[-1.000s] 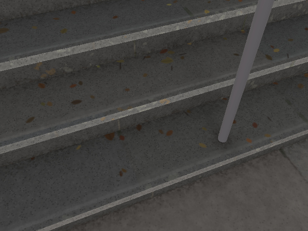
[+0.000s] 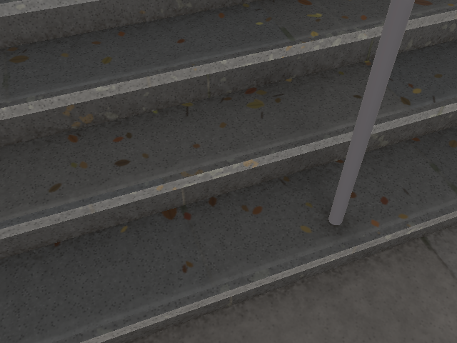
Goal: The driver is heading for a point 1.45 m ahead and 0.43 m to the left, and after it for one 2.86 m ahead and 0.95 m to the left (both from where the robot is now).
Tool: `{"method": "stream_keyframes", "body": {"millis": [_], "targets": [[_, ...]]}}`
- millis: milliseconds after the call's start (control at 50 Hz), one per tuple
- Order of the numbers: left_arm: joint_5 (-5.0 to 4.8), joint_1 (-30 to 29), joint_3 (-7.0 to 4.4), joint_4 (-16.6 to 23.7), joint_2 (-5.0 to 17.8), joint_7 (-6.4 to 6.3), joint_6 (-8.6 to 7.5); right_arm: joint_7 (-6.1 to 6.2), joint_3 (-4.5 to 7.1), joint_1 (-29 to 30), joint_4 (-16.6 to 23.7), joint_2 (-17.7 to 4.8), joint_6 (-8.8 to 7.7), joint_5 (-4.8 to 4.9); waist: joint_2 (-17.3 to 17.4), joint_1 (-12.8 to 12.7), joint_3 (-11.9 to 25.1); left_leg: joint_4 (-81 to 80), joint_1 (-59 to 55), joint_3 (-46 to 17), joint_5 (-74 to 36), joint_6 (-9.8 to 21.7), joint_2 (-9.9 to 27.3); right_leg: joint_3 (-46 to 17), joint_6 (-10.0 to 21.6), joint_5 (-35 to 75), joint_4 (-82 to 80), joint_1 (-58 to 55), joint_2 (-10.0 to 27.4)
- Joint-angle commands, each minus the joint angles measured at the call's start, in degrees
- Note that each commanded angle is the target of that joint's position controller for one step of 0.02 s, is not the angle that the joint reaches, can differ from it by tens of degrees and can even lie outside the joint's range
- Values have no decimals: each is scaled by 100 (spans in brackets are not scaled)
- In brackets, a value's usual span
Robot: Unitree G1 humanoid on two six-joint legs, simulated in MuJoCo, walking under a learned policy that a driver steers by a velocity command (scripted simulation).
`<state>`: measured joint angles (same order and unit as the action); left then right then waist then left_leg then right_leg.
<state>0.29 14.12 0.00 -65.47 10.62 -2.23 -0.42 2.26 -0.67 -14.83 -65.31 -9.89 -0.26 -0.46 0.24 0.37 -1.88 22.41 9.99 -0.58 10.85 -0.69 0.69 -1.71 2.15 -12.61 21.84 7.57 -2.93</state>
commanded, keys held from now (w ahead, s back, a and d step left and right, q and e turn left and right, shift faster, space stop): no key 0.92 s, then w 0.08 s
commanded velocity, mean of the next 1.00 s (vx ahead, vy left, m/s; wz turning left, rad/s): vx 0.01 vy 0.00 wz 0.00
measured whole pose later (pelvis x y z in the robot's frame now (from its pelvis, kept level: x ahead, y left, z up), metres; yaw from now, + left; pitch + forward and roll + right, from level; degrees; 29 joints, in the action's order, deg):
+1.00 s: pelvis +0.02 +0.00 +0.00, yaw +0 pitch -1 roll +0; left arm 0.5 17.6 -0.5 -65.4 8.1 -2.6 -0.8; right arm 2.5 0.2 -17.8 -66.7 -7.7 -0.3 -0.7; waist 0.3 0.2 -1.2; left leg 25.1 10.4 -1.0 14.2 -0.1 0.3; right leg -1.5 2.3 -15.1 23.7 7.4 -2.6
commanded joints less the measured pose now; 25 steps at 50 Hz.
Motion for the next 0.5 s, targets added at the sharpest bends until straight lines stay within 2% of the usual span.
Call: {"method": "stream_keyframes", "body": {"millis": [20,500], "targets": [[1,288,-75,56,505,-20,-33,17,75,-311,38,-477,-23,-3,58,0,-191,-342,25,-434,-309,190,442,-599,136,408,-468,313,650],[1,541,-76,-3,287,-53,-63,47,94,-546,-87,-272,-31,-5,12,2,-235,-285,36,-432,-406,189,422,-556,123,542,-409,298,663]]}}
